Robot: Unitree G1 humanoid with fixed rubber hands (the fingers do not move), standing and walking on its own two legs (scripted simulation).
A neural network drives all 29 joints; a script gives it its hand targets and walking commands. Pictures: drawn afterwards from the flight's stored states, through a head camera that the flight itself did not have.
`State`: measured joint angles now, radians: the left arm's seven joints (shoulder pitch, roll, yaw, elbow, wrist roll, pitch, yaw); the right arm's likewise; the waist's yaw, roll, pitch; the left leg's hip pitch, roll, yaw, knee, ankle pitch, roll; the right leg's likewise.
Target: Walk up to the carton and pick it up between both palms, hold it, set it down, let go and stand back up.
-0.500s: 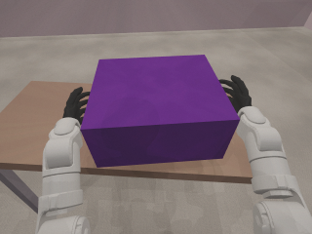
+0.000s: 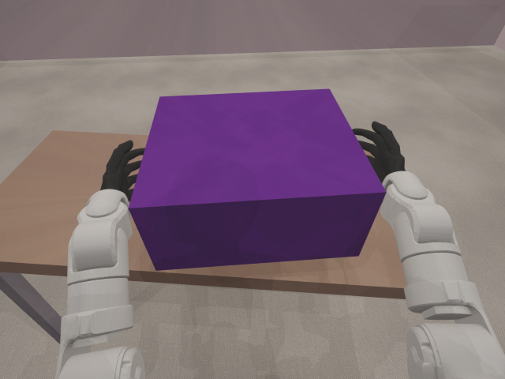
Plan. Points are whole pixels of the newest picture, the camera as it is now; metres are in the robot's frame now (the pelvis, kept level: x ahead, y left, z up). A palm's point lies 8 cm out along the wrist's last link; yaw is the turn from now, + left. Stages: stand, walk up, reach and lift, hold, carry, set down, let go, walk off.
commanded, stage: hold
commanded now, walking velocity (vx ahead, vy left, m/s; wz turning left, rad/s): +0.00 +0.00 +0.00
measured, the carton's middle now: (251, 170) +0.41 +0.01 +0.14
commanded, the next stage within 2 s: none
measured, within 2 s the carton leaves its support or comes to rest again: neither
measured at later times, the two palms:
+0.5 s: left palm (118, 191) +0.34 +0.21 +0.16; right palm (387, 171) +0.36 -0.20 +0.18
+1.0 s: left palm (119, 193) +0.34 +0.21 +0.16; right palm (390, 174) +0.36 -0.20 +0.18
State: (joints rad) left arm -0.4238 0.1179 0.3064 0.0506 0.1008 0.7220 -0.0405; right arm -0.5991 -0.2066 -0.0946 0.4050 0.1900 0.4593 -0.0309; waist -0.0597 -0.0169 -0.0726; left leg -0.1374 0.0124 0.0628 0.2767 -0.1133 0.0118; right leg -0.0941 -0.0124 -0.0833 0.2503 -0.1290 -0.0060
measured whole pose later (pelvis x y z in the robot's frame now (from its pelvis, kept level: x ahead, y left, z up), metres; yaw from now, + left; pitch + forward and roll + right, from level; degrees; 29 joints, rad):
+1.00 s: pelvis +0.00 +0.00 +0.00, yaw +0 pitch -2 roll +0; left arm -0.44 0.11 0.31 0.07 0.10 0.72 -0.04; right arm -0.61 -0.21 -0.10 0.42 0.18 0.46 -0.03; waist -0.06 -0.01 -0.07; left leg -0.14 0.01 0.07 0.28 -0.11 0.01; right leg -0.10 -0.01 -0.08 0.26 -0.13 -0.01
